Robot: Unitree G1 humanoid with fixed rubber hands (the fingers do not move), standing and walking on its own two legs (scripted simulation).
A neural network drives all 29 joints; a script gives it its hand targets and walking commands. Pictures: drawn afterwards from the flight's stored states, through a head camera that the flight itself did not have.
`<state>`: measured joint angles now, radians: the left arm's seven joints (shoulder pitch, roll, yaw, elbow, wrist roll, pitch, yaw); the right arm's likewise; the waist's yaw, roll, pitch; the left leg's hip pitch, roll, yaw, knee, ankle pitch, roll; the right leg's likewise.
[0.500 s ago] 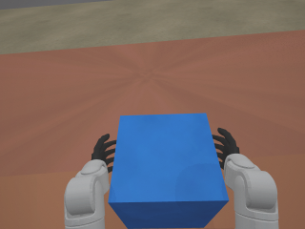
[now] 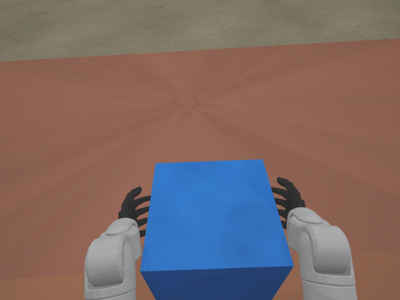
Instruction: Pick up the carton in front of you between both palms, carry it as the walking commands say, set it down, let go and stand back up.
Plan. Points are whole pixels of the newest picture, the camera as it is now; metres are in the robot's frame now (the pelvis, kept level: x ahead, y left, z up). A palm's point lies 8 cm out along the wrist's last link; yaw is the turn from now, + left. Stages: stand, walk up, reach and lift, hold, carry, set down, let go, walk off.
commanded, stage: carry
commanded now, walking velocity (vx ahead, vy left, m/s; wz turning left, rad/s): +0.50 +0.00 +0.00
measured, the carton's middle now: (211, 239) +0.26 +0.00 +0.00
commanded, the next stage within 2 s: none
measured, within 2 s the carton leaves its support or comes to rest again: neither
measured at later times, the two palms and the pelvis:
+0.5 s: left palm (157, 99) +0.61 +0.13 +0.11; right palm (265, 89) +0.64 -0.17 +0.10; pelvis +0.34 -0.04 +0.00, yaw +3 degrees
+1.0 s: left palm (162, 43) +1.04 +0.15 +0.08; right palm (237, 37) +1.04 -0.15 +0.10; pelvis +0.67 +0.01 -0.01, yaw +1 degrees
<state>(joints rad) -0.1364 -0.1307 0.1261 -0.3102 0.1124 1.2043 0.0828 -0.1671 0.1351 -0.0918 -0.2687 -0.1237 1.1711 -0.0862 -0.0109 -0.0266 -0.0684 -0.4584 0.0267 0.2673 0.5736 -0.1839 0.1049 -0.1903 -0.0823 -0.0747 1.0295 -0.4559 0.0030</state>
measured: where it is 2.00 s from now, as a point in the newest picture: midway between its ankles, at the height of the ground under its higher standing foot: (202, 147)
